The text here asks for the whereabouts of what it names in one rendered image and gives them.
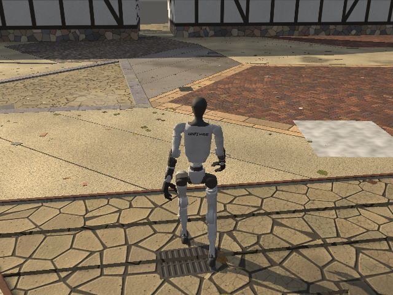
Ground left robot foot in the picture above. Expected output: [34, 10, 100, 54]
[180, 229, 189, 244]

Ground robot right forearm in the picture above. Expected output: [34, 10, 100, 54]
[217, 149, 226, 165]

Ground robot left forearm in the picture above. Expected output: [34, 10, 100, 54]
[164, 149, 177, 183]

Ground left robot upper arm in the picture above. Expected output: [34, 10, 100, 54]
[171, 123, 186, 158]

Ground left robot hand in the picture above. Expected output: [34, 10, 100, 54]
[162, 181, 177, 201]

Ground robot torso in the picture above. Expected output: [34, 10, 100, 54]
[184, 121, 212, 184]

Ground right robot upper arm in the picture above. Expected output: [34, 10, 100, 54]
[211, 124, 224, 156]

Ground right robot hand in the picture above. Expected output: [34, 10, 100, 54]
[211, 162, 225, 172]

